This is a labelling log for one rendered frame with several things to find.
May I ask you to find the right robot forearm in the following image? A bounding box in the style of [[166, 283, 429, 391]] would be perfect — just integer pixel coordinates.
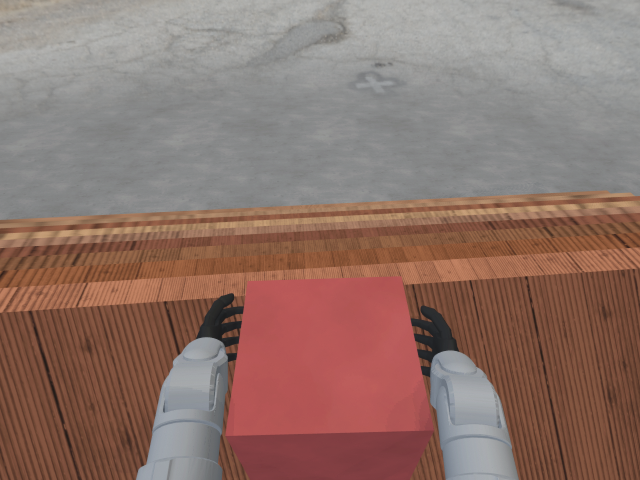
[[430, 350, 519, 480]]

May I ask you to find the carton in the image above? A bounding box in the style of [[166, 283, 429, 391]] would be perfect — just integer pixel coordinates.
[[225, 276, 434, 480]]

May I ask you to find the left robot hand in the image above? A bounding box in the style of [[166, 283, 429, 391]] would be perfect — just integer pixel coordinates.
[[196, 293, 244, 362]]

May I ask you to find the right robot hand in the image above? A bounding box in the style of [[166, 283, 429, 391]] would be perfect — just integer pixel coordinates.
[[410, 306, 459, 377]]

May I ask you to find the left robot forearm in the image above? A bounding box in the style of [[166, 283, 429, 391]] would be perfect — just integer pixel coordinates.
[[136, 337, 228, 480]]

